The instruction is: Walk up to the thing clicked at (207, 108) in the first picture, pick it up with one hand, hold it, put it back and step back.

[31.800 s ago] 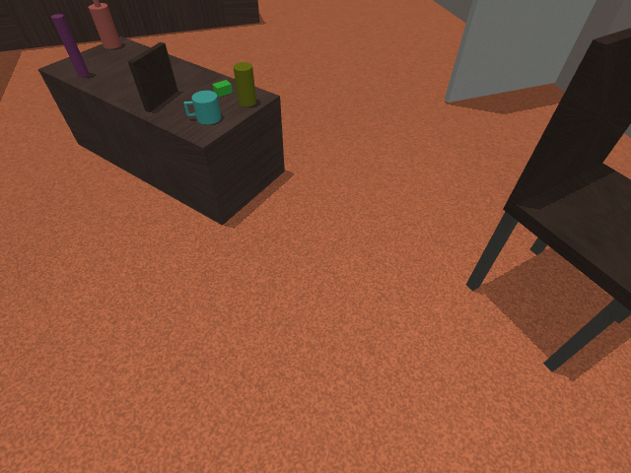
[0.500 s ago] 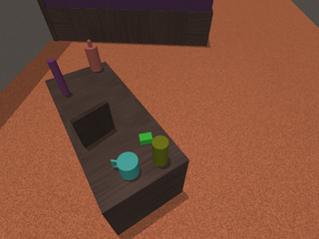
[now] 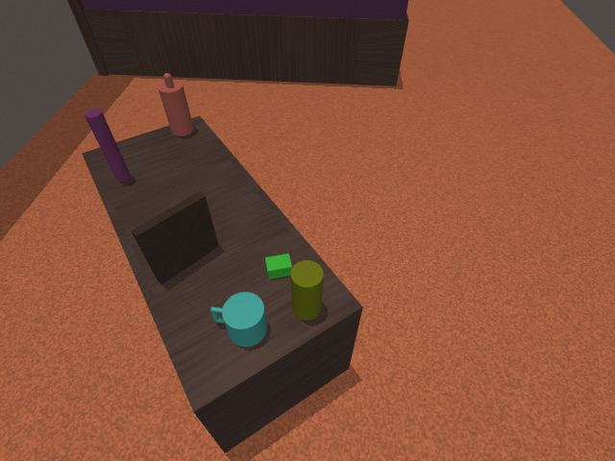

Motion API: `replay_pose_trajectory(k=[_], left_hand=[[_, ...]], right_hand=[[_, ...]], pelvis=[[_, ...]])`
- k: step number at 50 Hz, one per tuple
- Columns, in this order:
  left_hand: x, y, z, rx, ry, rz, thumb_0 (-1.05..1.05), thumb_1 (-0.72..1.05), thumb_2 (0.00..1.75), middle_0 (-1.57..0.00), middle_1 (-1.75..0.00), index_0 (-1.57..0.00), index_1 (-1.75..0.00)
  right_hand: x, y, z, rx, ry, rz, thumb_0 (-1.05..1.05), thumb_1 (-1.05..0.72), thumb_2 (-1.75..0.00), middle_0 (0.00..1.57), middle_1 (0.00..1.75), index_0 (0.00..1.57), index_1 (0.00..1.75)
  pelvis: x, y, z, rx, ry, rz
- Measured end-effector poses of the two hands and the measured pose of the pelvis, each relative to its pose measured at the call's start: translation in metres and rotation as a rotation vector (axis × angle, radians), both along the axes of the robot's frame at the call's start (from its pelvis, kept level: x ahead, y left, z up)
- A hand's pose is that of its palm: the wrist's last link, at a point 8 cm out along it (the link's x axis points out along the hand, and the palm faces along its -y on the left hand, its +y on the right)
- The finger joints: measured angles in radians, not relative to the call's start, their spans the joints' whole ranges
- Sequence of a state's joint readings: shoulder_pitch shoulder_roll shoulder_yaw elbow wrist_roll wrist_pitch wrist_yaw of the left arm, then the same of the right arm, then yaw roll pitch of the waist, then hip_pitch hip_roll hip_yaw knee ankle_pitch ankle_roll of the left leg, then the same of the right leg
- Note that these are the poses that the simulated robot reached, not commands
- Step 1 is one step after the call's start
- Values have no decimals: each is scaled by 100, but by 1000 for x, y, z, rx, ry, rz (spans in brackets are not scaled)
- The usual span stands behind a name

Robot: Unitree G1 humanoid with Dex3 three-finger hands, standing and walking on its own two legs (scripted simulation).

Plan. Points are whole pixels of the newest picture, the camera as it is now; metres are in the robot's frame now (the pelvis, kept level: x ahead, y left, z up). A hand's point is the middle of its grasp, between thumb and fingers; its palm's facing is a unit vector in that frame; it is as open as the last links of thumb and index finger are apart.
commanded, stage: stand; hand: left
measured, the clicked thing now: (238, 318) +0.49 +0.16 -0.33
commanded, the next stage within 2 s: step back in 0.56 s
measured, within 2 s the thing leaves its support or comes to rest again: neither
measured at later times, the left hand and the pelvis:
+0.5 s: hand out of the picture +0.08 +0.25 -0.15, palm faces -0.02 -0.94 -0.35, open 7.4 cm; pelvis +0.00 +0.00 +0.00, yaw +0 degrees
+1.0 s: hand out of the picture +0.08 +0.32 -0.18, palm faces -0.01 -0.93 -0.36, open 7.4 cm; pelvis -0.07 +0.06 -0.02, yaw +1 degrees
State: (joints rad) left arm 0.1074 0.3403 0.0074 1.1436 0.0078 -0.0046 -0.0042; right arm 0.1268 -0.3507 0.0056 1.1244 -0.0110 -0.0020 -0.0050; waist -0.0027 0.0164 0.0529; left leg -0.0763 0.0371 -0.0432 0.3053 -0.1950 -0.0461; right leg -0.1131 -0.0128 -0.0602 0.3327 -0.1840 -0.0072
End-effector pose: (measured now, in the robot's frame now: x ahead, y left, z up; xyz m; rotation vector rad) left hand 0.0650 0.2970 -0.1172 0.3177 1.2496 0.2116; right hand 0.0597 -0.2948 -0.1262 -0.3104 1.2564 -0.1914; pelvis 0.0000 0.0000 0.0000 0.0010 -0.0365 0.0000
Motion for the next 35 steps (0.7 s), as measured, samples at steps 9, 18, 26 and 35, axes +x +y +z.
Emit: replay_pose_trajectory(k=[9, 18, 26, 35], left_hand=[[3, 0, -1, 0, 1, 0, 1, 91, 90, -21, -30, -20, -30], [5, 1, 0, -1, -4, 0, 1, 91, 90, -21, -30, -20, -30], [6, 2, 0, -1, -7, -2, 1, 91, 90, -21, -30, -20, -30], [0, 17, -4, 18, -26, 28, 1, 91, 90, -21, -30, -21, -30]], right_hand=[[3, 1, 0, 0, 1, 0, 1, -91, -90, 20, 30, 20, 30], [9, 1, 1, -2, -12, 2, 1, -91, -90, 20, 30, 20, 30], [9, 2, 2, -3, -16, 5, 1, -91, -90, 20, 30, 20, 30], [3, -1, -2, -22, -6, 0, 1, -91, -90, 20, 30, 20, 30]], pelvis=[[3, 0, 0, -1, 3, 1], [4, 1, 0, -1, 1, -1], [3, 2, 0, -1, 1, -1], [-19, 9, -7, -5, 1, 7]])
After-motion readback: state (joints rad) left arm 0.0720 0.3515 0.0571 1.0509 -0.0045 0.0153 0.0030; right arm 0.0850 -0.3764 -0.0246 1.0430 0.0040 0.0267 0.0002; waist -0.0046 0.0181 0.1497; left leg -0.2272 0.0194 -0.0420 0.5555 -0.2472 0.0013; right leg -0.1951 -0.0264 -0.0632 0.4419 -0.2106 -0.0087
